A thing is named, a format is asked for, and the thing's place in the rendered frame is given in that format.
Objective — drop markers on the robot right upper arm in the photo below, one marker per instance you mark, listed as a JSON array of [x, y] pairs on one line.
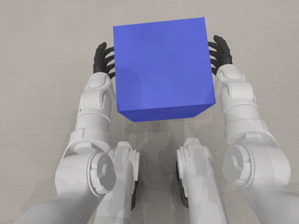
[[261, 174]]

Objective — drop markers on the carton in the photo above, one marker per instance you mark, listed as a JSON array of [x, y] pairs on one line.
[[163, 70]]

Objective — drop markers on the robot right hand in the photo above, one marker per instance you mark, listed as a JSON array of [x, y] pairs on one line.
[[222, 55]]

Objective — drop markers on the robot left upper arm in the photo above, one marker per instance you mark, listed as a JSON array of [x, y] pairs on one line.
[[82, 181]]

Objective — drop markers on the right robot shin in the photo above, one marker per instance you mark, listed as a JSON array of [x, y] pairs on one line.
[[206, 151]]

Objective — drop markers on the left robot forearm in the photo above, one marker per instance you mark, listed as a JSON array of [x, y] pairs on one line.
[[94, 116]]

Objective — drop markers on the robot left thigh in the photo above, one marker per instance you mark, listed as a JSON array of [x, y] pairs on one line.
[[115, 207]]

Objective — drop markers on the right robot forearm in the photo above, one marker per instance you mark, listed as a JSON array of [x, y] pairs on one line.
[[243, 122]]

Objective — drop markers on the robot left hand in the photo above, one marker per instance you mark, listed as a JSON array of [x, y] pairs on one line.
[[100, 62]]

